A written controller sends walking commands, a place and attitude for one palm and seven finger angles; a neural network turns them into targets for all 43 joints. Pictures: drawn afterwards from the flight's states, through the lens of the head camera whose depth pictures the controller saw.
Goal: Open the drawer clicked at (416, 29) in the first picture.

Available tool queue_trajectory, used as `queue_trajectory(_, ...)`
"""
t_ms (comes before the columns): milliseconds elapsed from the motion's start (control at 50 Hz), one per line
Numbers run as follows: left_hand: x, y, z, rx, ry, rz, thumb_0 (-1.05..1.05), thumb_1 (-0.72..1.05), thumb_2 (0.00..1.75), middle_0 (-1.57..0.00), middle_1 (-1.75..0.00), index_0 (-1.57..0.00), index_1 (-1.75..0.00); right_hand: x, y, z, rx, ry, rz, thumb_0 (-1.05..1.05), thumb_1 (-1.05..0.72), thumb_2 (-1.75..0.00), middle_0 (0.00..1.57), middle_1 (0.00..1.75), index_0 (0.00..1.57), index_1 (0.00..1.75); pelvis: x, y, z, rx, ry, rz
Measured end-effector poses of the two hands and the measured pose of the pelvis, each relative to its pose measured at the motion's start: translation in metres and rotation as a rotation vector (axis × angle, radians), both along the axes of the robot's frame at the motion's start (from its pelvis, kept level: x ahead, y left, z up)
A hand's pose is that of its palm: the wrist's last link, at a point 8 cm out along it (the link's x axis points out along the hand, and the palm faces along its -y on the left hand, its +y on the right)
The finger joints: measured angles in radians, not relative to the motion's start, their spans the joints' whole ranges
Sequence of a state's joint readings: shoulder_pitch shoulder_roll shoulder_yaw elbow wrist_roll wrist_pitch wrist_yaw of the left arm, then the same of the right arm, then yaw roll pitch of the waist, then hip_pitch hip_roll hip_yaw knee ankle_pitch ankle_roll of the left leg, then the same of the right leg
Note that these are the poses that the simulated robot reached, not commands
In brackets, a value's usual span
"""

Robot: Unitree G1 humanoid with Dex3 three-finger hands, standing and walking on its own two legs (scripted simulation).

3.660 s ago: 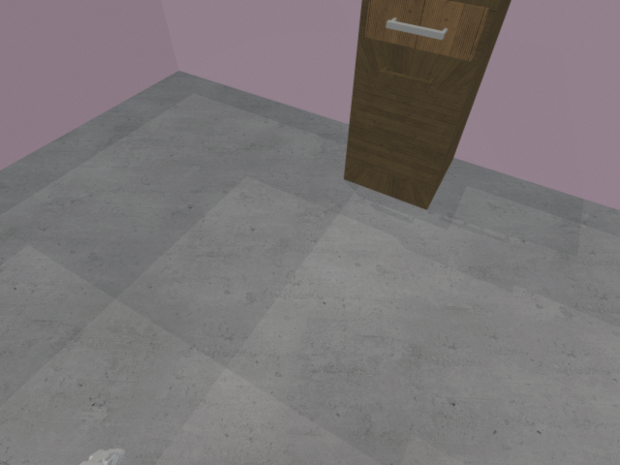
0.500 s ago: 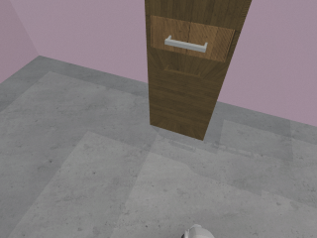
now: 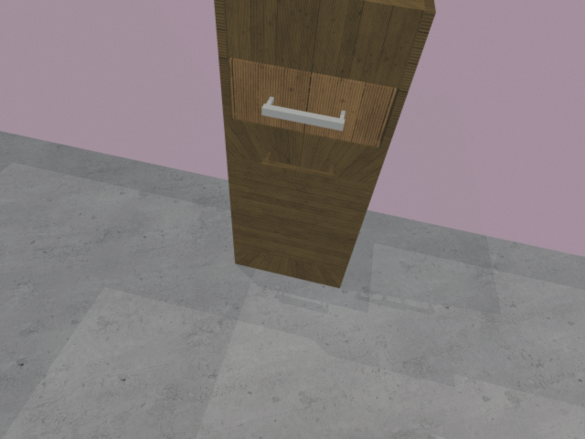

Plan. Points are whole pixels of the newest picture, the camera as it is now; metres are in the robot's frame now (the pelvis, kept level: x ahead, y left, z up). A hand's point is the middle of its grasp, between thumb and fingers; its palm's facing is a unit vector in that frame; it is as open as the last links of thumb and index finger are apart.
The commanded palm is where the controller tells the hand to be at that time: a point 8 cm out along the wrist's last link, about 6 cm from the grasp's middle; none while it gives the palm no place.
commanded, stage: turn to face it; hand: left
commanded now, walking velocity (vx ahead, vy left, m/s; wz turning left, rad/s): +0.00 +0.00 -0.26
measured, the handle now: (304, 112) +0.80 +0.03 +0.01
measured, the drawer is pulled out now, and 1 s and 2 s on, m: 0.00 0.00 0.00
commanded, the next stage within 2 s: take the last steps up to it in 0.10 s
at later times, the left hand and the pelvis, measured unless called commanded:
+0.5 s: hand out of the picture +0.11 +0.15 -0.15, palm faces -0.10 -0.97 -0.22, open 7.3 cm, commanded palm none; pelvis +0.04 -0.02 +0.01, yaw -8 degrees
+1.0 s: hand (195, 409) +0.19 +0.16 -0.17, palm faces -0.09 -0.98 -0.15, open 7.4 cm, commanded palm none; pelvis +0.19 -0.01 +0.01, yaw -9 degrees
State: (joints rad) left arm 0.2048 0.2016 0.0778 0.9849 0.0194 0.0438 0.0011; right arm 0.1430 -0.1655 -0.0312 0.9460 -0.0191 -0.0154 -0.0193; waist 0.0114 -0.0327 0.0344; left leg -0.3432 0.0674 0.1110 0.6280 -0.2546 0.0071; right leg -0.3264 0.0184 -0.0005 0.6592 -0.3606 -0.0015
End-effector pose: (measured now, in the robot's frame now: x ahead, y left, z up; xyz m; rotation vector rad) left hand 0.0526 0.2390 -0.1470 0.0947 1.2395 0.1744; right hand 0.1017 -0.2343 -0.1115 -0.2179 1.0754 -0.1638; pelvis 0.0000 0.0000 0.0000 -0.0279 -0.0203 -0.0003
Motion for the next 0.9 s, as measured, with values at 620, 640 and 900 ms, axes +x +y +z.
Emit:
queue_trajectory(620, 0.034, -0.046, 0.026, 0.036, 0.135, -0.160, 0.00, 0.93, 0.90, -0.20, -0.30, -0.20, -0.30, -0.094, -0.023, -0.022, 0.127, 0.331, -0.265, 0.01, -0.91, -0.90, 0.20, 0.30, 0.19, 0.30, 0.067, -0.029, 0.016, 0.028, 0.017, -0.134)
queue_trajectory(640, 0.030, -0.048, 0.025, 0.029, 0.158, -0.155, 0.00, 0.92, 0.90, -0.20, -0.30, -0.20, -0.30, -0.081, -0.024, -0.021, 0.125, 0.315, -0.258, 0.01, -0.91, -0.90, 0.20, 0.30, 0.19, 0.30, 0.072, -0.029, 0.016, 0.027, 0.017, -0.133)
queue_trajectory(900, 0.056, -0.031, -0.007, -0.041, 0.371, -0.096, 0.00, 0.91, 0.90, -0.20, -0.30, -0.20, -0.30, 0.097, -0.006, -0.023, 0.062, 0.086, -0.163, 0.01, -0.91, -0.90, 0.20, 0.30, 0.19, 0.30, 0.164, -0.007, -0.006, 0.027, -0.001, -0.154)
